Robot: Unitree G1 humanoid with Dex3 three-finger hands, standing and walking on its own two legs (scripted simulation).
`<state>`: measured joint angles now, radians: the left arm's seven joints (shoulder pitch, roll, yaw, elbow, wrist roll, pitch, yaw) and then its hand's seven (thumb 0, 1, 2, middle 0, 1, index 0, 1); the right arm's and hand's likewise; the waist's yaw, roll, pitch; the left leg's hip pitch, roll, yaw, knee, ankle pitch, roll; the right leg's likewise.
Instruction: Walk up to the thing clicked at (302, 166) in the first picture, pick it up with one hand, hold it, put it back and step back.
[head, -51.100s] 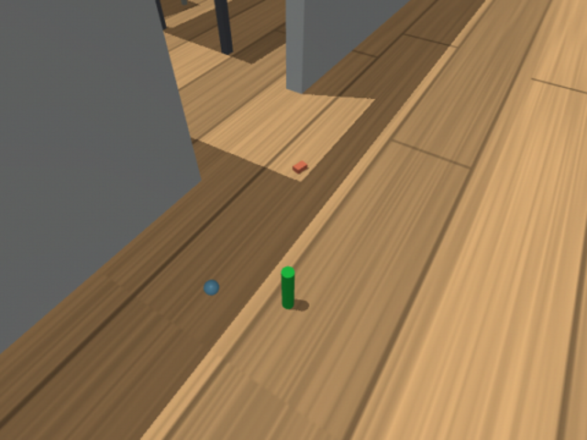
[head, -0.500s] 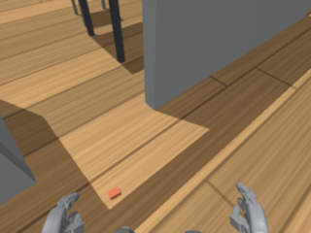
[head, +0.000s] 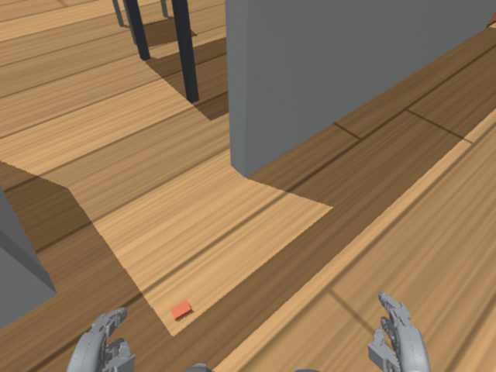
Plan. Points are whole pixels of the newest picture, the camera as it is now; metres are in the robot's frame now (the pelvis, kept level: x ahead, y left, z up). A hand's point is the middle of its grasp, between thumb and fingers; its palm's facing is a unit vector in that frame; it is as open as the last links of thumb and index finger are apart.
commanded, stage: home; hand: left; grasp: from above
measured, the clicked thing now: (181, 310) +0.46 +0.23 -0.70
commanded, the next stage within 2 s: stand in 0.24 s
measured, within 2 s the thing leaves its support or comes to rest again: neither
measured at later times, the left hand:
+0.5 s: hand out of the picture +0.15 +0.22 -0.09, palm faces +0.00 -0.94 -0.33, open 7.4 cm
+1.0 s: hand out of the picture +0.03 +0.25 -0.10, palm faces +0.01 -0.94 -0.33, open 7.4 cm
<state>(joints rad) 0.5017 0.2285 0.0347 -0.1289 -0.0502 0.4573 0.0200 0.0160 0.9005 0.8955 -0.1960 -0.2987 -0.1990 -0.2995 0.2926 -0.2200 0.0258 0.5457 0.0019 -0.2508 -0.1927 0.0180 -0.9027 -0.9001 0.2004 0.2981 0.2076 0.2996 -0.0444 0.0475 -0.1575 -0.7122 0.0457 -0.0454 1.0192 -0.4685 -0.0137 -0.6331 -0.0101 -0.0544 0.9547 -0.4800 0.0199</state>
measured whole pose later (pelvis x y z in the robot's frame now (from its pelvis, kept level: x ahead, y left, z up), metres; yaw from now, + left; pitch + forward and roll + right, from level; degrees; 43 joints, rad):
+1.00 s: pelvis -0.01 +0.01 +0.06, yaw -1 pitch -5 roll +0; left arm 0.22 0.28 0.04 1.07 0.04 0.01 0.03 0.01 0.90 0.90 -0.20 -0.30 -0.20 -0.30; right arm 0.18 -0.28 -0.04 1.07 -0.03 0.00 -0.02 0.01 -0.91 -0.90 0.20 0.30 0.21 0.30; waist 0.01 0.01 0.07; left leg -0.17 0.00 0.02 0.45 -0.20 0.01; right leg -0.13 -0.05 0.00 0.44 -0.22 0.04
